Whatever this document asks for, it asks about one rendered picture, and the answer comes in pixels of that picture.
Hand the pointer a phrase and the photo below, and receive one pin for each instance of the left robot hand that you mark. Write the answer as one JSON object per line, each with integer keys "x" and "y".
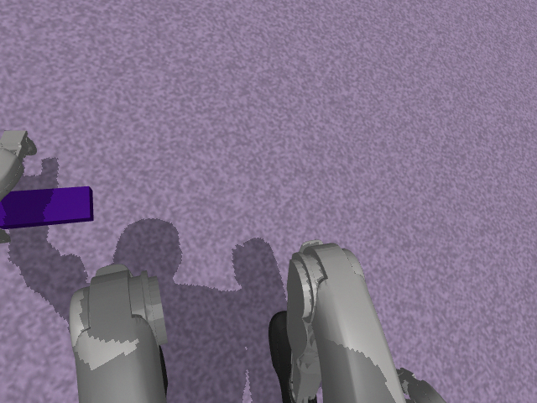
{"x": 14, "y": 146}

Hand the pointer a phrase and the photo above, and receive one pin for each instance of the right robot foot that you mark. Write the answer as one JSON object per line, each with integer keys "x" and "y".
{"x": 281, "y": 354}

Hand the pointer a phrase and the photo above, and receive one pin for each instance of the right robot hand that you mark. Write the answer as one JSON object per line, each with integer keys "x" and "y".
{"x": 418, "y": 391}

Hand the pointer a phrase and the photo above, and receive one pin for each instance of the small box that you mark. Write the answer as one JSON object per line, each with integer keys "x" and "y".
{"x": 32, "y": 208}

